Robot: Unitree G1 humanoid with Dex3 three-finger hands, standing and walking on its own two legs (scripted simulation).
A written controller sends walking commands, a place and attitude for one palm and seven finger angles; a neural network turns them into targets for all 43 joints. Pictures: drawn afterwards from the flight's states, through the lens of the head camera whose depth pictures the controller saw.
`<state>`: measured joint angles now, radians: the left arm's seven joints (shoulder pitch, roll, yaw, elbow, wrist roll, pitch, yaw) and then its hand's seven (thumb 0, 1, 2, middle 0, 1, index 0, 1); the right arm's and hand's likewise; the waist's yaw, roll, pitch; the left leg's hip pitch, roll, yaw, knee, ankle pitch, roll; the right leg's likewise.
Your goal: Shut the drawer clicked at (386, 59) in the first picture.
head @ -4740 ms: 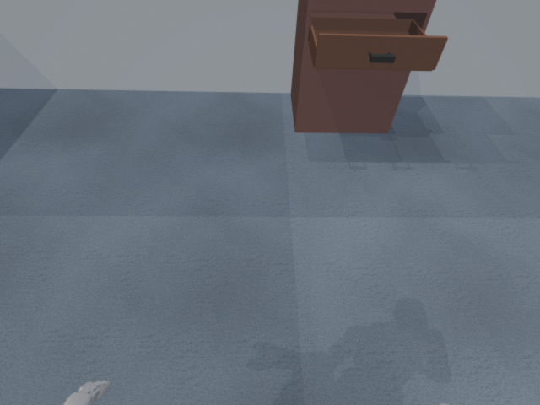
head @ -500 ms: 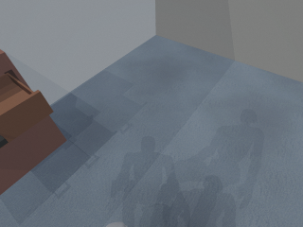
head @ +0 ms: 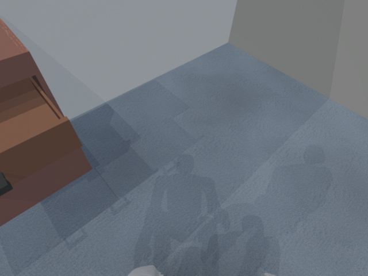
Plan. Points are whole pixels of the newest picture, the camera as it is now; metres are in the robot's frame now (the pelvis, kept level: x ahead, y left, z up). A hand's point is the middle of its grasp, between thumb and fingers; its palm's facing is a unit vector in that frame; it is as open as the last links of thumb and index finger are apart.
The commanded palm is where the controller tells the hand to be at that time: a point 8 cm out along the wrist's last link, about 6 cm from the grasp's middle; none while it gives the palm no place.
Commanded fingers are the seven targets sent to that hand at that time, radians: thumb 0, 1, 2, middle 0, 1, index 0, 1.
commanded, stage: turn to face it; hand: left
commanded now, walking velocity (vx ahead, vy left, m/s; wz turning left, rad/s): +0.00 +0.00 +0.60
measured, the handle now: out of the picture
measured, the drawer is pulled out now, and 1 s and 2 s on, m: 0.28 0.28 0.28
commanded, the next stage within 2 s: take the last steps up to it in 1.40 s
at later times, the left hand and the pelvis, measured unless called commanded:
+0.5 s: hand (119, 265) +0.15 +0.16 -0.12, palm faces +0.26 -0.93 -0.27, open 7.4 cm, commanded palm none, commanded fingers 0.00 0.90 0.90 -0.20 -0.30 -0.20 -0.30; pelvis +0.06 -0.05 +0.01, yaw +16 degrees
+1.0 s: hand out of the picture -0.07 +0.20 -0.17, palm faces +0.60 -0.76 -0.25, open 7.4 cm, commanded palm none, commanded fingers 0.00 0.90 0.90 -0.20 -0.30 -0.20 -0.30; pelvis +0.02 -0.01 +0.01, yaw +34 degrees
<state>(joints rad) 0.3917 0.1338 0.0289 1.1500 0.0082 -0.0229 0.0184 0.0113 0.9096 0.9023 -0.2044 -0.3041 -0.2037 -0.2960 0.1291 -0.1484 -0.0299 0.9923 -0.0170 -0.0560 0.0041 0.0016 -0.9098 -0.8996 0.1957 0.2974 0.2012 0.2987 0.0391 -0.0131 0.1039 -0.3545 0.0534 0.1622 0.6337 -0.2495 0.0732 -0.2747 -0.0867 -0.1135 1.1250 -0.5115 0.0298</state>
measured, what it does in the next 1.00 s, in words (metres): steps on the spot, turning left: right foot, then left foot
